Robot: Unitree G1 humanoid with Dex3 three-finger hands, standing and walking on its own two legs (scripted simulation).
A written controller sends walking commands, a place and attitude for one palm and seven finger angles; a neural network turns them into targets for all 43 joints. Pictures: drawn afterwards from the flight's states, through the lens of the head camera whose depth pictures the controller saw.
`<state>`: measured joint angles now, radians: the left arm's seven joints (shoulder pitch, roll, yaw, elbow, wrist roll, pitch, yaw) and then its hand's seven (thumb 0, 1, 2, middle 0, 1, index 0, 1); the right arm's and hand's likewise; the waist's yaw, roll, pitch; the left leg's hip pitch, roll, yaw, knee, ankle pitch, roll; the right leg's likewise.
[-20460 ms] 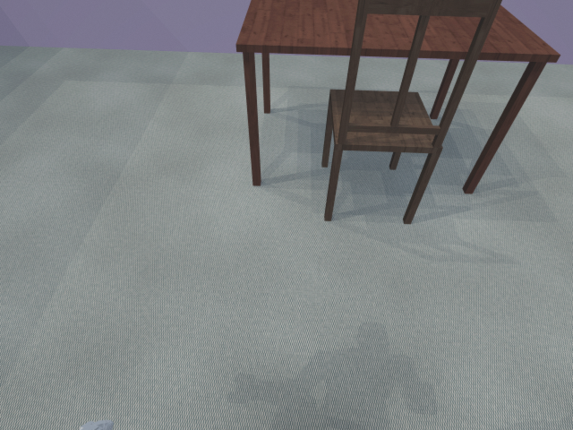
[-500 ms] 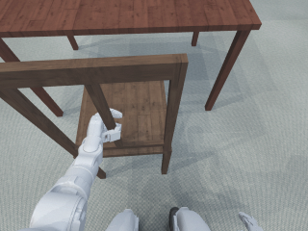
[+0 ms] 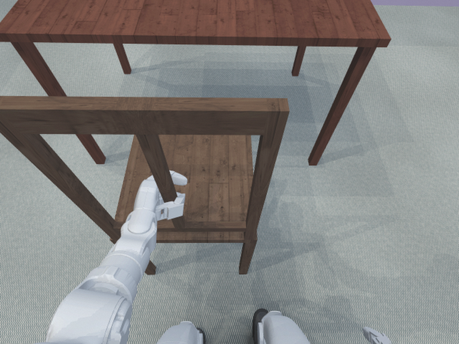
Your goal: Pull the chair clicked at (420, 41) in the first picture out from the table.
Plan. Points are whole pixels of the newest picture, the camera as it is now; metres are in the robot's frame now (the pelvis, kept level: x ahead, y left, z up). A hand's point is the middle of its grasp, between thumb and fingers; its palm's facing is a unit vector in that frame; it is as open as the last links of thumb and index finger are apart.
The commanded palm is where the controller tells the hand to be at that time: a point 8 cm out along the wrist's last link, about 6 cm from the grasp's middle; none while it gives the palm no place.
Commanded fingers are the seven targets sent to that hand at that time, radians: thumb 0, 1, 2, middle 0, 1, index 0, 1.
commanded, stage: step backward, pulling the chair out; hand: left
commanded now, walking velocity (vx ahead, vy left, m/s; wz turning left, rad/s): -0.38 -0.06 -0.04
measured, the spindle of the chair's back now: (167, 190) +0.40 +0.12 -0.03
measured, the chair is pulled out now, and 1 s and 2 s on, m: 0.32 0.43 0.60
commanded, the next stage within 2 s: stop walking, hand still on the chair in 1.82 s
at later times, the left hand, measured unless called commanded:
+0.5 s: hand (169, 234) +0.31 +0.12 -0.05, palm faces -0.03 -0.99 -0.17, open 5.7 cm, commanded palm +0.32 +0.16 -0.05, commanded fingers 0.00 0.90 0.90 -0.50 -1.45 -0.50 -1.45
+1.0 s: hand (163, 256) +0.27 +0.12 -0.05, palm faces -0.04 -0.99 -0.15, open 5.7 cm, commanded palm +0.28 +0.17 -0.05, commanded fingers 0.00 0.90 0.90 -0.50 -1.45 -0.50 -1.45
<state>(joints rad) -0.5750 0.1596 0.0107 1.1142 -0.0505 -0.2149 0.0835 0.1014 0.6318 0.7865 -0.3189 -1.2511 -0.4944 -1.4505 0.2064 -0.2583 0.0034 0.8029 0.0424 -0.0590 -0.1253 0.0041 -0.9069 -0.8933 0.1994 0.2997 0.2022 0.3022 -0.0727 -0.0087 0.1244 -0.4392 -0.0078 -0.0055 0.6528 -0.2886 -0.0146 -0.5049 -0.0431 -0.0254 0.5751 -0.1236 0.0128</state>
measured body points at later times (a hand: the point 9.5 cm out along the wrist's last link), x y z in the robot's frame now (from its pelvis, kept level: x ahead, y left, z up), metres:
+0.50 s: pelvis -0.06 +0.00 +0.00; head +0.01 +0.00 +0.44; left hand +0.31 +0.17 -0.04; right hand +0.01 -0.28 -0.13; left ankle +0.02 +0.12 -0.72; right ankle +0.03 -0.13 -0.72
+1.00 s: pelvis -0.10 +0.01 +0.00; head -0.02 +0.01 +0.44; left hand +0.27 +0.17 -0.04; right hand -0.02 -0.27 -0.12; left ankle -0.13 +0.13 -0.72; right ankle +0.00 -0.13 -0.72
